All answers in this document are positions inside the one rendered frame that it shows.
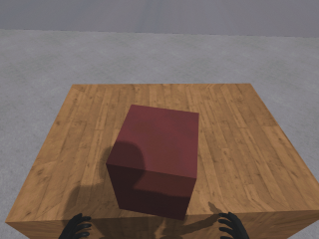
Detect right robot hand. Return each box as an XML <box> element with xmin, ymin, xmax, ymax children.
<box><xmin>217</xmin><ymin>212</ymin><xmax>250</xmax><ymax>239</ymax></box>

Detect carton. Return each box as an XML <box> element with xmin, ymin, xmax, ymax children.
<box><xmin>106</xmin><ymin>105</ymin><xmax>199</xmax><ymax>221</ymax></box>

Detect left robot hand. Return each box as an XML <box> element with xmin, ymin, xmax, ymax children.
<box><xmin>58</xmin><ymin>213</ymin><xmax>92</xmax><ymax>239</ymax></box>

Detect pedestal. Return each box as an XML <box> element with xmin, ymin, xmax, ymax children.
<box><xmin>5</xmin><ymin>83</ymin><xmax>319</xmax><ymax>239</ymax></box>

